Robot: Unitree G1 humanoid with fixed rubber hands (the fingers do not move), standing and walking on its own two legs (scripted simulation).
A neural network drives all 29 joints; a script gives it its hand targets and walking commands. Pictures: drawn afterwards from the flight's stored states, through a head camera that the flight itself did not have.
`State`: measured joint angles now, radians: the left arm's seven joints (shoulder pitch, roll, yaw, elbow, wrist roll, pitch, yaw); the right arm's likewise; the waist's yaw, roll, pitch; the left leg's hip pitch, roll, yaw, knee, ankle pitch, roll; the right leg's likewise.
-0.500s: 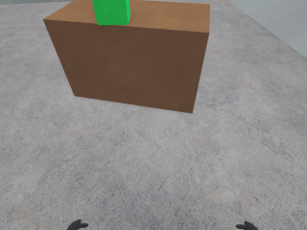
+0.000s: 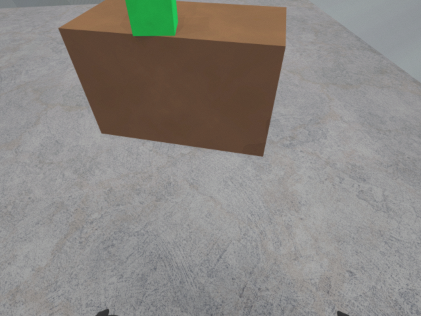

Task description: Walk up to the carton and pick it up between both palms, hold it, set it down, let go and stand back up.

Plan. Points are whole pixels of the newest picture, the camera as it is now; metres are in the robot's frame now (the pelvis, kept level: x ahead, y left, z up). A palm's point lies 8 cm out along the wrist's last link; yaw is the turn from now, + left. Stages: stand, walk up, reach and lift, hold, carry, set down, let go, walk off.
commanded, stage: stand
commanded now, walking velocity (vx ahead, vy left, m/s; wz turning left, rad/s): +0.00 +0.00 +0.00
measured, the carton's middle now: (152, 1) +1.48 +0.34 +0.10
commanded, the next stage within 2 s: walk up in 1.20 s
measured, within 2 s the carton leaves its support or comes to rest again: neither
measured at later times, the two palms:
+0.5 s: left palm out of the picture +0.10 +0.25 -0.10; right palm out of the picture +0.10 -0.25 -0.09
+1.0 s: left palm out of the picture +0.10 +0.25 -0.10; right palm out of the picture +0.10 -0.25 -0.10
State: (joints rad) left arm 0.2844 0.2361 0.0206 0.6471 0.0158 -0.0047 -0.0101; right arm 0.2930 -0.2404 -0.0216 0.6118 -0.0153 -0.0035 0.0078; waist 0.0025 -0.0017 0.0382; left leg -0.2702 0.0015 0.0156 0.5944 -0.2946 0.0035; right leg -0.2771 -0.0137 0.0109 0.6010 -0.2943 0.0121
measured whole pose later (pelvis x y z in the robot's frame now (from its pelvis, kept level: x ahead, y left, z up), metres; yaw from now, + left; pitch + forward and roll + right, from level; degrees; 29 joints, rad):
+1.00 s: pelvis +0.00 +0.00 +0.00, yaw -1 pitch -2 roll +0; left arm 0.30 0.25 0.01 0.68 0.01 0.00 -0.01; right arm 0.31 -0.25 -0.01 0.65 -0.01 0.00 0.00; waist 0.00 0.00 0.03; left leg -0.25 0.00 0.02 0.56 -0.28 0.00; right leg -0.26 -0.01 0.02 0.57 -0.28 0.02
